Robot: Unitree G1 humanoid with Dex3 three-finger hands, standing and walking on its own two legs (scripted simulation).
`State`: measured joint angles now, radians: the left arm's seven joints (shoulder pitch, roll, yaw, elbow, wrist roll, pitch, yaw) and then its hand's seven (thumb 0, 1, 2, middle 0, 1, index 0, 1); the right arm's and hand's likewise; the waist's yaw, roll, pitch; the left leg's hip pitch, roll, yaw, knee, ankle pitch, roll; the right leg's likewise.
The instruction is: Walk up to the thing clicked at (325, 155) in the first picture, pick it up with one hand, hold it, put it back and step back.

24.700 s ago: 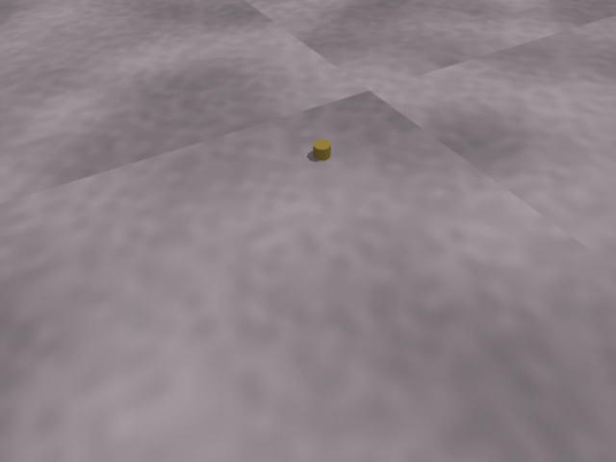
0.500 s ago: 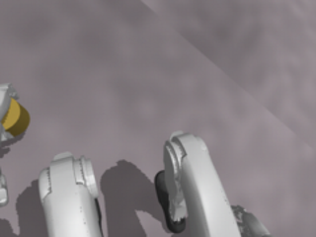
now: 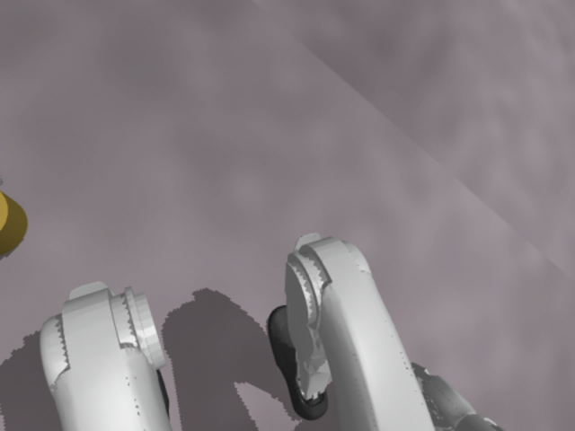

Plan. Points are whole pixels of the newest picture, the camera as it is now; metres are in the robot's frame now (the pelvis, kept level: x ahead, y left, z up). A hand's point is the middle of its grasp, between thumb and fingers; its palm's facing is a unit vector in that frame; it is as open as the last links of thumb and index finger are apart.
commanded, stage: rest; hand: left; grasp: from above
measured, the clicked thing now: out of the picture +0.42 +0.35 -0.25
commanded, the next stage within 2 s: open in 0.52 s
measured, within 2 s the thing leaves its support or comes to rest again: rests again in 1.80 s
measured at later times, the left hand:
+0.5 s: hand out of the picture +0.40 +0.34 -0.23, palm faces -0.44 -0.17 -0.88, open 11.7 cm
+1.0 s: hand out of the picture +0.41 +0.34 -0.24, palm faces -0.45 -0.16 -0.88, open 13.5 cm
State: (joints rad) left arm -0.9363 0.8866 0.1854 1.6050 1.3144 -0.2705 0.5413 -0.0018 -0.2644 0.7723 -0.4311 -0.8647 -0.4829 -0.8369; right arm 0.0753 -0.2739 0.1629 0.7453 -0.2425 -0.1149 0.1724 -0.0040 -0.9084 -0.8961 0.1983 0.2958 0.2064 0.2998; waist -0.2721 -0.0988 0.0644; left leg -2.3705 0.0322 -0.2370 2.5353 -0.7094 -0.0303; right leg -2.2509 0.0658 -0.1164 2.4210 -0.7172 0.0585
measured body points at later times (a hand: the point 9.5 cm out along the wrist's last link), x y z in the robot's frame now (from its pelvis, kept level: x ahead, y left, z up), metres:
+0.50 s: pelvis +0.00 +0.00 +0.00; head +0.25 +0.12 +0.35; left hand +0.42 +0.35 -0.18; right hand +0.08 -0.26 -0.08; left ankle +0.06 +0.14 -0.27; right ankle +0.10 -0.12 -0.27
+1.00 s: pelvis +0.00 +0.00 -0.01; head +0.25 +0.13 +0.34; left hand +0.43 +0.35 -0.19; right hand +0.07 -0.26 -0.08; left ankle +0.06 +0.14 -0.27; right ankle +0.10 -0.12 -0.27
